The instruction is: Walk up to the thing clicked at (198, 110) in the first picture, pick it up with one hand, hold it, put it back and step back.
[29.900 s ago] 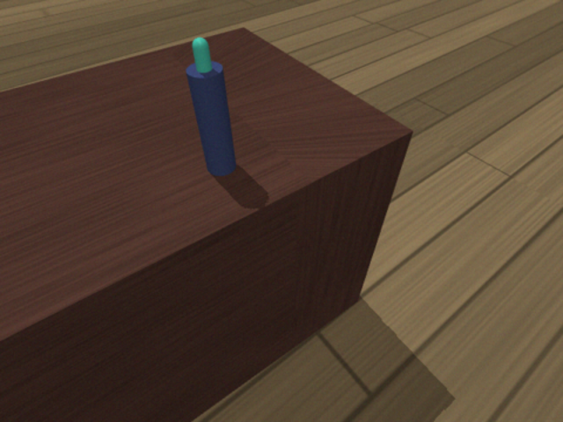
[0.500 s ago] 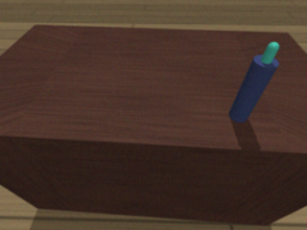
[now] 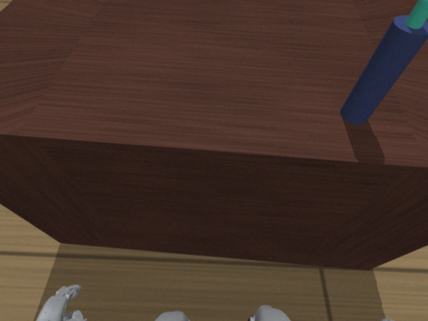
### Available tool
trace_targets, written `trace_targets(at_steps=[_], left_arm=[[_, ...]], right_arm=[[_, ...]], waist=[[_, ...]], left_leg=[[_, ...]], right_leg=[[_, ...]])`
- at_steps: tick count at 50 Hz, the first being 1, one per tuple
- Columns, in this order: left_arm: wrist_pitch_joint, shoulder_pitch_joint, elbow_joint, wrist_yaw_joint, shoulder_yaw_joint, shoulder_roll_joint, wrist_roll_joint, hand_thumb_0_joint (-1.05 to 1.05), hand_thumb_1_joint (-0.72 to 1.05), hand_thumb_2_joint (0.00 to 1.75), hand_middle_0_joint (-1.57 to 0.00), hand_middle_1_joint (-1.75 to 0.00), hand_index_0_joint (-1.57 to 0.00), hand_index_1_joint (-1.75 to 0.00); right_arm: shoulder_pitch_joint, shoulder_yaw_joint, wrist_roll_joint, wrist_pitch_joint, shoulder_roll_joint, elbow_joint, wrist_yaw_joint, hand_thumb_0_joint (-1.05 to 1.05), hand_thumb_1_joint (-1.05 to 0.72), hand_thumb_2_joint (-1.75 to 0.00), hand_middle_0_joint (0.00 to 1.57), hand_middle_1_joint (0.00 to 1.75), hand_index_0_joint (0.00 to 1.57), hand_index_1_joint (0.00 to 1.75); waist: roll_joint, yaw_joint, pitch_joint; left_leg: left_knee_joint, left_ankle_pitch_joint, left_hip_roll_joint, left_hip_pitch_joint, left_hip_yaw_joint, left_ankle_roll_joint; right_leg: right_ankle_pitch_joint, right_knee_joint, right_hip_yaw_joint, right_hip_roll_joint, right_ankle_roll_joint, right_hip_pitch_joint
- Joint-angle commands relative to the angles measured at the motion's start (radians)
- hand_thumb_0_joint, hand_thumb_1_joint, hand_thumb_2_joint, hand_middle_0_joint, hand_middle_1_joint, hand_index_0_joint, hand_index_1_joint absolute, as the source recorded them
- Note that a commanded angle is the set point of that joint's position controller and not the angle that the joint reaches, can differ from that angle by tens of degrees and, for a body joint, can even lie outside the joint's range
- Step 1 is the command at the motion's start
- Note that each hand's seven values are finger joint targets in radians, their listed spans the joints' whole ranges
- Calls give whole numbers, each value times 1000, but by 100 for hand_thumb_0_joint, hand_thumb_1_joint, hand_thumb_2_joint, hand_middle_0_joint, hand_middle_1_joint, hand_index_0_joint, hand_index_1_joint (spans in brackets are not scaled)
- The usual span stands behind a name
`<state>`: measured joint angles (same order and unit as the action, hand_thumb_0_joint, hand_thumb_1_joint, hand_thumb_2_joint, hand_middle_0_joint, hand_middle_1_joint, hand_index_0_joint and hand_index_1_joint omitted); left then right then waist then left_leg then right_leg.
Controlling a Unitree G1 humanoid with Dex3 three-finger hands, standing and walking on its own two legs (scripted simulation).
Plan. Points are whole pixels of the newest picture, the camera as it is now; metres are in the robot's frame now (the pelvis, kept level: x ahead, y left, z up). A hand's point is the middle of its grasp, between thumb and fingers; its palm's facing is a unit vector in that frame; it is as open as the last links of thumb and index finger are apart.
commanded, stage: step back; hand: right
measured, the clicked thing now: (385, 66) +0.52 -0.28 +0.17
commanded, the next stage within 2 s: none
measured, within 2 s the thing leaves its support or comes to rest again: neither
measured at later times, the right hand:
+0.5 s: hand out of the picture -0.02 -0.28 -0.15, palm faces +0.09 +0.92 -0.39, open 7.4 cm
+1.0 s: hand out of the picture -0.16 -0.27 -0.12, palm faces +0.00 +0.90 -0.43, open 7.4 cm
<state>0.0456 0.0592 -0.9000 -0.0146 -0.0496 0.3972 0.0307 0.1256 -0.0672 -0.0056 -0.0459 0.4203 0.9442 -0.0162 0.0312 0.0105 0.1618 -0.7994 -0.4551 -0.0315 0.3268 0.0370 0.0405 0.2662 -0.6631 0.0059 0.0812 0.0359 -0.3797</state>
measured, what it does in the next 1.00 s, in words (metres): walks backwards: left foot, then right foot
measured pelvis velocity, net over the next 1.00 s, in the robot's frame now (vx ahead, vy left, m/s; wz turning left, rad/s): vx -0.24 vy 0.01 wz -0.06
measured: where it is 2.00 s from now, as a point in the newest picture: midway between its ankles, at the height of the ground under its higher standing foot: outside the picture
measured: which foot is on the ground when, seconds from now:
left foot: up 0.00-0.00, down 0.02-0.46, up 0.48-0.78, down 0.80-1.00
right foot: down 0.00-0.04, up 0.06-0.42, down 0.44-0.82, up 0.84-1.00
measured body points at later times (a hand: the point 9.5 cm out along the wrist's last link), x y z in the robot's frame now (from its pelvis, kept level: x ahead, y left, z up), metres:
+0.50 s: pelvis -0.10 +0.00 +0.00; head -0.04 -0.01 +0.44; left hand +0.02 +0.31 -0.12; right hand -0.03 -0.33 -0.12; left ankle -0.03 +0.12 -0.71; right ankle -0.12 -0.11 -0.72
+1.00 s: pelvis -0.24 +0.01 +0.01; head -0.18 +0.03 +0.45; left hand -0.11 +0.32 -0.11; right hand -0.16 -0.31 -0.09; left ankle -0.19 +0.13 -0.72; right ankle -0.27 -0.13 -0.64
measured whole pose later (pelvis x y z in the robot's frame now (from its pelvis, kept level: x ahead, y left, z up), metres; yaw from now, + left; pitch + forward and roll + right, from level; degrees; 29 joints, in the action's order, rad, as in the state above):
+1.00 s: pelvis -0.24 +0.01 +0.01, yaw -3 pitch -2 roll -1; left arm 0.07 0.15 -0.81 0.00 -0.09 0.40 0.01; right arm 0.16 -0.04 0.03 -0.02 0.37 0.86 0.01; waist 0.04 -0.01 0.16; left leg -0.60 -0.25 0.02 0.32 0.02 0.01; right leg 0.51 -1.16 0.14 -0.11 0.00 -0.46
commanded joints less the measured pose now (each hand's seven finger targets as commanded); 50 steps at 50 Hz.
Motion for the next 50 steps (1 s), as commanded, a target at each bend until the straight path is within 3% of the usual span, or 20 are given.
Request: trace_targets(at_steps=[1,2,3,6,15,20,22,23,24,25,27,28,34,37,39,40,41,42,45,50], left_arm=[[4,13,124,-8,-42,162,-23,0,90,90,-20,-30,-20,-30],[8,13,127,-18,-43,154,-20,0,90,90,-20,-30,-20,-30],[9,-20,118,-31,-55,186,-8,0,90,90,-20,-30,-20,-30],[8,55,83,-25,-58,180,-29,0,90,90,-20,-30,-20,-30],[-7,62,138,-2,-74,168,-12,0,90,90,-20,-30,-20,-30],[-15,196,87,10,-78,147,-2,0,90,90,-20,-30,-20,-30],[-27,226,78,7,-92,191,14,0,90,90,-20,-30,-20,-30],[-31,189,107,7,-113,281,13,0,90,90,-20,-30,-20,-30],[-30,145,132,9,-122,344,10,0,90,90,-20,-30,-20,-30],[-37,105,160,8,-114,305,13,0,90,90,-20,-30,-20,-30],[-36,9,182,-3,-89,226,-2,0,90,90,-20,-30,-20,-30],[-32,14,191,-5,-92,218,2,0,90,90,-20,-30,-20,-30],[-22,130,200,-17,-89,197,8,0,90,90,-20,-30,-20,-30],[-11,93,215,-9,-86,220,-2,0,90,90,-20,-30,-20,-30],[-1,56,227,-1,-79,215,-12,0,90,90,-20,-30,-20,-30],[2,74,233,2,-68,186,-13,0,90,90,-20,-30,-20,-30],[0,39,244,-1,-67,163,-16,0,90,90,-20,-30,-20,-30],[4,-18,234,-11,-88,194,-4,0,90,90,-20,-30,-20,-30],[8,98,169,-8,-94,180,-23,0,90,90,-20,-30,-20,-30],[-5,118,167,8,-90,159,-9,0,90,90,-20,-30,-20,-30]], right_arm=[[112,-70,61,34,240,-45,22,0,-90,-90,20,30,20,30],[76,-80,55,36,329,-72,18,0,-90,-90,20,30,20,30],[87,-87,42,37,358,-80,19,0,-90,-90,20,30,20,30],[-39,-55,46,42,230,-103,42,0,-90,-90,20,30,20,30],[89,-59,30,41,216,-138,56,0,-90,-90,20,30,20,30],[9,-54,23,25,230,-177,45,0,-90,-90,20,30,20,30],[8,-37,10,19,194,-179,41,0,-90,-90,20,30,20,30],[-13,-27,-1,21,149,-196,38,0,-90,-90,20,30,20,30],[-46,-36,0,14,159,-184,55,0,-90,-90,20,30,20,30],[-16,-43,4,9,182,-168,56,0,-90,-90,20,30,20,30],[64,-34,-12,15,176,-132,56,0,-90,-90,20,30,20,30],[71,-27,-11,23,169,-136,59,0,-90,-90,20,30,20,30],[48,-18,12,36,153,-166,59,0,-90,-90,20,30,20,30],[116,-27,20,41,152,-139,49,0,-90,-90,20,30,20,30],[173,-38,26,49,161,-113,45,0,-90,-90,20,30,20,30],[152,-55,42,51,211,-123,44,0,-90,-90,20,30,20,30],[96,-76,43,47,317,-146,35,0,-90,-90,20,30,20,30],[81,-87,42,50,354,-155,35,0,-90,-90,20,30,20,30],[-32,-50,43,55,238,-168,49,0,-90,-90,20,30,20,30],[30,-54,42,48,211,-177,52,0,-90,-90,20,30,20,30]], waist=[[-168,-5,-193],[-247,-3,-195],[-264,44,-211],[-162,-45,-172],[-163,34,-200],[-187,-24,-243],[-105,-42,-235],[120,-40,-183],[244,-78,-147],[172,-51,-123],[82,16,-128],[112,7,-140],[140,-77,-202],[156,-38,-229],[103,1,-253],[-8,-8,-243],[-236,4,-215],[-253,49,-184],[-114,-51,-151],[-205,-7,-187]], left_leg=[[439,533,210,-177,267,38],[434,748,356,-169,410,141],[465,709,436,-91,522,242],[361,718,264,-195,218,149],[318,718,316,-311,194,215],[252,530,282,-165,144,156],[177,372,217,15,109,61],[21,125,34,173,30,-15],[-253,-192,-54,143,43,-38],[-399,-191,-41,128,139,-39],[-423,-81,-70,144,147,-39],[-409,-57,-73,148,119,-44],[-73,-86,-12,165,41,-57],[157,17,-2,23,-23,-38],[363,246,9,-106,-37,-21],[383,295,128,-172,143,32],[464,363,352,-121,420,169],[511,417,466,21,547,282],[413,553,326,-42,266,197],[325,626,305,-235,201,212]], right_leg=[[-35,-202,70,-61,-94,-28],[374,-335,97,-195,-63,-126],[442,-479,203,-209,-56,-85],[243,-584,231,-192,-57,-188],[253,-303,127,-150,-9,-103],[84,94,10,-116,-45,139],[-72,251,115,-40,-86,277],[-137,286,399,139,-190,250],[-258,340,563,316,-352,78],[-311,337,543,320,-359,34],[-472,236,279,172,-270,88],[-486,215,233,141,-252,118],[-574,145,240,172,-273,353],[-486,100,228,150,-239,286],[-335,48,196,119,-178,204],[-156,-17,170,49,-126,50],[196,-185,32,-137,-68,-76],[384,-440,122,-168,-54,-33],[273,-617,201,-187,-62,-106],[280,-363,139,-140,-7,-100]])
